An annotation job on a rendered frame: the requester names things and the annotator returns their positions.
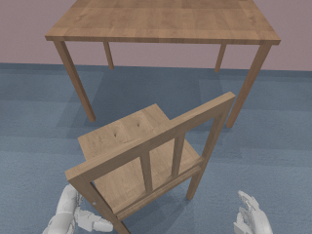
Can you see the table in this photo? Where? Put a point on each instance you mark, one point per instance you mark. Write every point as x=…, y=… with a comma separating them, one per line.
x=220, y=22

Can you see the robot right hand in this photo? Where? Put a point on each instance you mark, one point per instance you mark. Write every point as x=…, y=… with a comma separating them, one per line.
x=257, y=221

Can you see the robot left hand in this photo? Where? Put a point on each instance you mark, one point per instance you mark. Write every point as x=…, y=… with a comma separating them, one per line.
x=68, y=203

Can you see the robot left forearm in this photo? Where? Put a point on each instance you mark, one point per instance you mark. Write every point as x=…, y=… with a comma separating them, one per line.
x=63, y=223

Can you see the chair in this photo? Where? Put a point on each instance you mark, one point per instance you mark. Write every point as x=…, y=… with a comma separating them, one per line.
x=140, y=157

